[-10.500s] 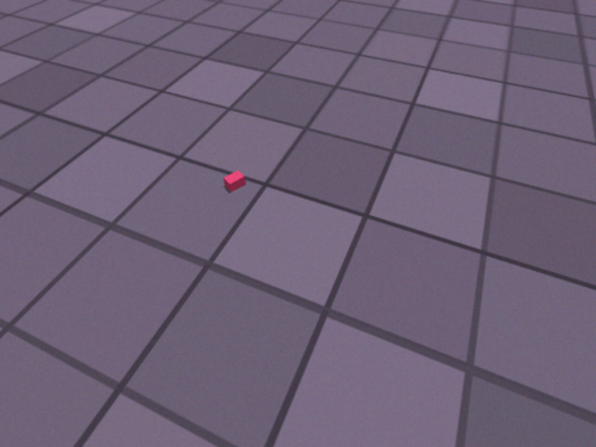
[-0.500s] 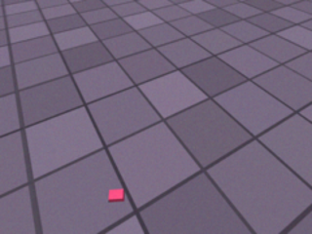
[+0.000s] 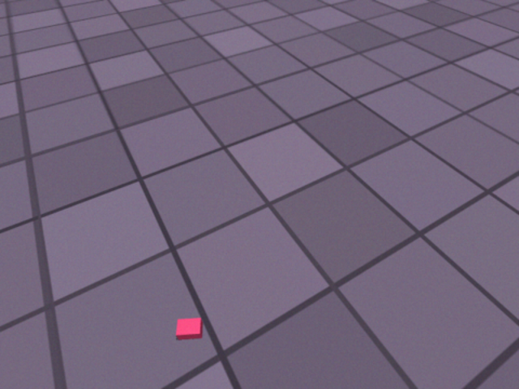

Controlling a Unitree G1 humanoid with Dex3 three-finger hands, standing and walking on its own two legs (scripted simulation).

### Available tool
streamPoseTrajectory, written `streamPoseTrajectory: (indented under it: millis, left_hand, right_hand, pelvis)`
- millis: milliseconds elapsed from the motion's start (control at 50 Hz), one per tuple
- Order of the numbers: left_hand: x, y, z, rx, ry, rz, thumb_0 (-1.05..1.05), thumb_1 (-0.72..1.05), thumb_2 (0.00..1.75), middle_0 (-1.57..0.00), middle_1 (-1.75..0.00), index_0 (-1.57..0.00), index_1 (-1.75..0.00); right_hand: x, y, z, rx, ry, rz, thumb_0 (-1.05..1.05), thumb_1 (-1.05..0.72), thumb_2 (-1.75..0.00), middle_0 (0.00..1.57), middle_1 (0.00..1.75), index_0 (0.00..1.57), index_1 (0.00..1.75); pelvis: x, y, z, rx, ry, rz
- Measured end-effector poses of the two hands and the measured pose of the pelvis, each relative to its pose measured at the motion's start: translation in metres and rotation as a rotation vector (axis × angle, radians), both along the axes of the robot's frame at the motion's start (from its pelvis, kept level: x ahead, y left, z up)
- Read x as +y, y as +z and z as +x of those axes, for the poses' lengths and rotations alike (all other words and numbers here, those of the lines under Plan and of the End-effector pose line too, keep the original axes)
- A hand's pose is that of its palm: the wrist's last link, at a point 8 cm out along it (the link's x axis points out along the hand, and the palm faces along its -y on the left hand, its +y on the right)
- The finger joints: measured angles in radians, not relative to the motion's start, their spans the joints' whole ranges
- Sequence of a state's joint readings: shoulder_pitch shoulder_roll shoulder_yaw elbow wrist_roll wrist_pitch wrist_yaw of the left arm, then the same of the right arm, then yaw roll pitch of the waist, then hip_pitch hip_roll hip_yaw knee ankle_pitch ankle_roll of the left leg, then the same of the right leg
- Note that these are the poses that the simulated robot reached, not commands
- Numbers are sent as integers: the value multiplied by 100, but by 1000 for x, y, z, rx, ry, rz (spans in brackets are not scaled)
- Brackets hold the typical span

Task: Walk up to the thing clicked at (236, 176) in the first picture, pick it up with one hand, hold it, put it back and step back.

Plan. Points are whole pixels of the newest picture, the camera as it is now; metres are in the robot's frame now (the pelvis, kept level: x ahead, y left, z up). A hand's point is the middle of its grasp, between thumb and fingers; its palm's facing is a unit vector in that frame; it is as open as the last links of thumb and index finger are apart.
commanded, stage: stand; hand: left
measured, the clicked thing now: (189, 328) +0.45 +0.28 -0.76
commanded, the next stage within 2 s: walk up in 0.50 s
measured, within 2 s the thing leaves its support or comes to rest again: neither
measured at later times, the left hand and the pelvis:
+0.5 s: hand out of the picture +0.07 +0.25 -0.15, palm faces -0.02 -0.94 -0.35, open 7.4 cm; pelvis +0.00 -0.01 +0.00, yaw +0 degrees
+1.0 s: hand out of the picture +0.03 +0.30 -0.18, palm faces -0.01 -0.94 -0.35, open 7.4 cm; pelvis -0.11 +0.04 -0.02, yaw +0 degrees
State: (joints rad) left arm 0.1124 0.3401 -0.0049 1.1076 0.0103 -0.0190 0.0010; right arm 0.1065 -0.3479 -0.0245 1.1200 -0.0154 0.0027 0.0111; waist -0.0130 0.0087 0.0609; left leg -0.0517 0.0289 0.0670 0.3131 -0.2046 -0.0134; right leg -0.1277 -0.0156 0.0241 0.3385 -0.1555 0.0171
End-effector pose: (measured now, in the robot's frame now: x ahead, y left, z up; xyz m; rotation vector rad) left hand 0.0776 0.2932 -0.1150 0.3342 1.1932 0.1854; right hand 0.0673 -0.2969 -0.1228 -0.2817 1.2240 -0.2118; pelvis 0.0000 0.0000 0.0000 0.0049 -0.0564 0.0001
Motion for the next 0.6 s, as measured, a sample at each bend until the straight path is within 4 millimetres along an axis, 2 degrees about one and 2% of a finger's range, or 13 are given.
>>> streamPoseTrajectory:
  millis: [240,500,600]
  left_hand:
    - [0,0,-13,32,14,6,0,90,90,-21,-30,-20,-30]
    - [-3,0,-13,25,19,3,0,90,90,-21,-30,-20,-30]
    - [4,-4,-13,2,52,15,0,90,90,-21,-30,-20,-30]
  right_hand:
    - [-7,-2,-13,38,-2,-4,1,-91,-90,21,30,21,30]
    - [-5,-3,-13,33,12,0,1,-91,-90,21,30,21,30]
    - [-10,-5,-12,36,10,-14,1,-91,-90,21,30,21,30]
  pelvis:
    - [-5,0,-2,7,0,-2]
    - [-6,0,-3,7,4,-1]
    - [-8,-6,-18,16,8,-2]
